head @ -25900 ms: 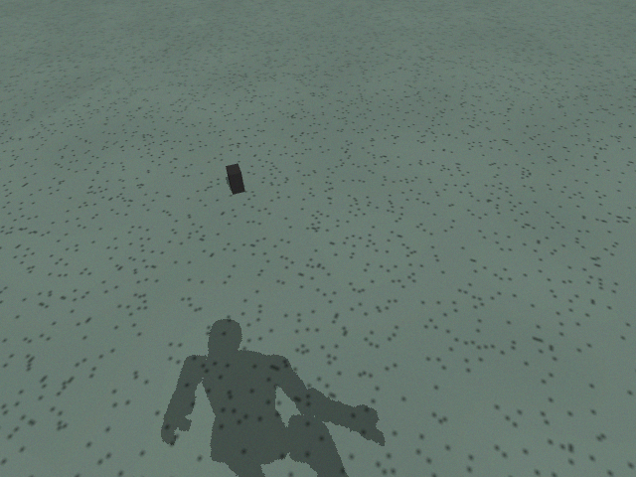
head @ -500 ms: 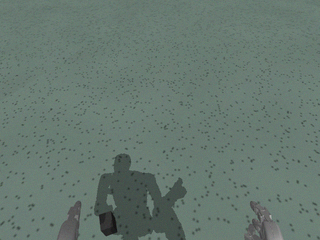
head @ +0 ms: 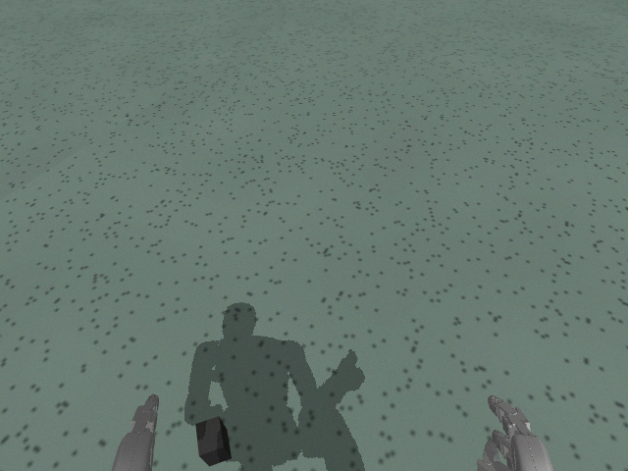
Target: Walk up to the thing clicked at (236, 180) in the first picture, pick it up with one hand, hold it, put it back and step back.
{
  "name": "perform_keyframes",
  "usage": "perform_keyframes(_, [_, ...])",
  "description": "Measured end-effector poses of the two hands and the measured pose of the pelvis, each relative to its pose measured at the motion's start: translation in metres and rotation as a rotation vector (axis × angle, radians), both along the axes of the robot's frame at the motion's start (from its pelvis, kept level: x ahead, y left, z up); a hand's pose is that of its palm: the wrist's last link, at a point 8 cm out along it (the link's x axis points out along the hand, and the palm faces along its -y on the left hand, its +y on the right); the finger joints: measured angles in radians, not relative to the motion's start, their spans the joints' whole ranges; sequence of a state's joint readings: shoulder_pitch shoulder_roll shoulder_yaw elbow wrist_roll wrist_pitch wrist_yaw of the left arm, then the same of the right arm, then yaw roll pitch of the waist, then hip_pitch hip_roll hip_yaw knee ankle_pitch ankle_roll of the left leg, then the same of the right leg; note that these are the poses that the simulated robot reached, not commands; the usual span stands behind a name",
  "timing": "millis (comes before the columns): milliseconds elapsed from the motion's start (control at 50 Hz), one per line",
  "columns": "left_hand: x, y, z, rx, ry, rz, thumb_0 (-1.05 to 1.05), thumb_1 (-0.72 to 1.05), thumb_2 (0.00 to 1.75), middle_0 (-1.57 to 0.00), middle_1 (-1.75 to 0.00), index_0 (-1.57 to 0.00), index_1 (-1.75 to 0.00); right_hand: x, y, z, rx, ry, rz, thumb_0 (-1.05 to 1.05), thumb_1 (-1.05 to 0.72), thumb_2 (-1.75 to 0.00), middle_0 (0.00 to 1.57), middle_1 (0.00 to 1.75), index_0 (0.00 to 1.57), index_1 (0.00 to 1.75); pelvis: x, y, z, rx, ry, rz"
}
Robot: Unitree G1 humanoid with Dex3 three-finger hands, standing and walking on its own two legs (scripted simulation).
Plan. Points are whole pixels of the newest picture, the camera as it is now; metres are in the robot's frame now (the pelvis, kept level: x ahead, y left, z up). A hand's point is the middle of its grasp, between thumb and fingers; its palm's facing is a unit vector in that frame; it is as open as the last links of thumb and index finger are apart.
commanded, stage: home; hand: left
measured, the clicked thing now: (214, 441) +0.35 +0.30 -0.66
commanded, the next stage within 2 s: stand in 0.16 s
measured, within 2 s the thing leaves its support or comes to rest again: neither
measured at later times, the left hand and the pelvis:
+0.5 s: hand out of the picture +0.16 +0.18 -0.06, palm faces +0.10 -0.96 -0.28, open 14.5 cm; pelvis -0.01 +0.00 +0.00, yaw +0 degrees
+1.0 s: hand out of the picture +0.08 +0.25 -0.11, palm faces -0.04 -0.93 -0.35, open 7.5 cm; pelvis +0.00 +0.01 +0.03, yaw +0 degrees
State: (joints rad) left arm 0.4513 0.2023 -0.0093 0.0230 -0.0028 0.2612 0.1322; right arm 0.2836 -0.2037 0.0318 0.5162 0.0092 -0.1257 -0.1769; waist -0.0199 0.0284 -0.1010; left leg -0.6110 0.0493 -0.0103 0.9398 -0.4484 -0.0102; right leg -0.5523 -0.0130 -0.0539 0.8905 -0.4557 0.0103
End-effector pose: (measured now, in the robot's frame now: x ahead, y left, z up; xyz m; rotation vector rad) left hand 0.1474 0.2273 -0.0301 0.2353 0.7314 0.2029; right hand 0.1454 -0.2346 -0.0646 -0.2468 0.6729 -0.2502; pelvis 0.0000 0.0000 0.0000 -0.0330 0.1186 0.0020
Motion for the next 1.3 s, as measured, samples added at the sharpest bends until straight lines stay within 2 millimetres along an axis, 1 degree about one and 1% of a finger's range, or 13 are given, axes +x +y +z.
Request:
perform_keyframes(300, [-0.006, 0.001, 0.000, -0.004, -0.003, -0.002, 0.00, -0.50, 0.08, -0.06, -0.07, -0.06, -0.07, -0.006, 0.001, 0.002, -0.006, -0.004, 0.001, 0.02, -0.91, -0.90, 0.20, 0.30, 0.20, 0.30, -0.006, 0.002, 0.000, -0.001, -0.004, 0.000])
perform_keyframes(380, [-0.007, 0.002, 0.000, -0.003, -0.004, -0.002, 0.00, -0.44, 0.14, -0.10, -0.13, -0.10, -0.13, -0.007, 0.001, 0.001, -0.007, -0.004, 0.000, 0.02, -0.91, -0.90, 0.20, 0.30, 0.20, 0.30, -0.007, 0.002, 0.000, 0.000, -0.004, -0.001])
perform_keyframes(480, [-0.008, 0.002, 0.000, -0.004, -0.007, -0.001, 0.00, -0.22, 0.37, -0.16, -0.22, -0.16, -0.22, -0.008, 0.002, 0.001, -0.006, -0.005, 0.002, 0.02, -0.91, -0.90, 0.20, 0.30, 0.20, 0.30, -0.008, 0.002, 0.000, -0.001, -0.006, -0.001])
perform_keyframes(560, [-0.008, 0.002, 0.000, -0.005, -0.009, -0.002, 0.00, 0.04, 0.59, -0.18, -0.26, -0.18, -0.26, -0.008, 0.003, 0.001, -0.006, -0.007, 0.003, 0.02, -0.91, -0.90, 0.20, 0.30, 0.20, 0.30, -0.008, 0.003, 0.000, 0.000, -0.006, -0.002])
perform_keyframes(640, [-0.007, 0.002, 0.000, -0.002, -0.007, -0.004, 0.00, 0.33, 0.74, -0.19, -0.28, -0.19, -0.29, -0.008, 0.003, 0.001, -0.004, -0.009, 0.004, 0.02, -0.91, -0.90, 0.20, 0.30, 0.20, 0.30, -0.008, 0.002, 0.000, 0.000, -0.004, -0.002])
perform_keyframes(720, [-0.007, 0.013, -0.021, 0.045, 0.040, -0.105, 0.00, 0.59, 0.82, -0.20, -0.29, -0.20, -0.30, -0.013, -0.005, -0.014, -0.037, 0.162, 0.125, 0.01, -0.90, -0.90, 0.20, 0.30, 0.20, 0.30, -0.011, 0.001, 0.004, 0.021, -0.059, -0.005])
perform_keyframes(760, [-0.012, 0.023, -0.030, 0.050, 0.093, -0.118, 0.01, 0.68, 0.85, -0.20, -0.30, -0.20, -0.30, -0.020, -0.014, -0.019, -0.028, 0.240, 0.131, 0.01, -0.90, -0.89, 0.20, 0.30, 0.21, 0.30, -0.012, 0.001, 0.007, 0.029, -0.078, -0.004])
perform_keyframes(820, [-0.026, 0.038, -0.039, 0.053, 0.170, -0.096, 0.01, 0.78, 0.87, -0.20, -0.30, -0.20, -0.30, -0.033, -0.027, -0.019, -0.017, 0.311, 0.101, 0.01, -0.90, -0.89, 0.21, 0.30, 0.21, 0.30, -0.010, 0.002, 0.013, 0.035, -0.099, -0.006])
perform_keyframes(900, [-0.048, 0.055, -0.045, 0.064, 0.272, -0.059, 0.01, 0.85, 0.89, -0.20, -0.30, -0.20, -0.30, -0.052, -0.041, -0.016, -0.020, 0.385, 0.050, 0.01, -0.91, -0.89, 0.20, 0.30, 0.21, 0.30, -0.006, 0.004, 0.022, 0.036, -0.122, -0.007])
perform_keyframes(960, [-0.062, 0.063, -0.047, 0.065, 0.334, -0.033, 0.01, 0.88, 0.89, -0.20, -0.30, -0.20, -0.30, -0.067, -0.046, -0.013, -0.021, 0.437, 0.019, 0.01, -0.91, -0.89, 0.20, 0.30, 0.20, 0.30, -0.005, 0.006, 0.028, 0.035, -0.138, -0.007])
perform_keyframes(1020, [-0.074, 0.068, -0.047, 0.061, 0.383, -0.013, 0.01, 0.89, 0.89, -0.20, -0.30, -0.20, -0.30, -0.080, -0.046, -0.011, -0.015, 0.486, -0.002, 0.01, -0.91, -0.90, 0.20, 0.30, 0.20, 0.30, -0.005, 0.008, 0.035, 0.033, -0.152, -0.008])
perform_keyframes(1120, [-0.088, 0.072, -0.045, 0.047, 0.440, 0.005, 0.01, 0.90, 0.89, -0.20, -0.30, -0.20, -0.30, -0.096, -0.039, -0.009, 0.003, 0.542, -0.016, 0.01, -0.91, -0.90, 0.20, 0.30, 0.20, 0.30, -0.007, 0.013, 0.044, 0.031, -0.172, -0.007])
perform_keyframes(1300, [-0.103, 0.078, -0.041, 0.039, 0.490, 0.018, 0.01, 0.90, 0.90, -0.20, -0.30, -0.20, -0.30, -0.106, -0.026, -0.008, 0.034, 0.568, -0.022, 0.01, -0.91, -0.89, 0.20, 0.30, 0.20, 0.30, -0.014, 0.019, 0.052, 0.037, -0.191, -0.010])
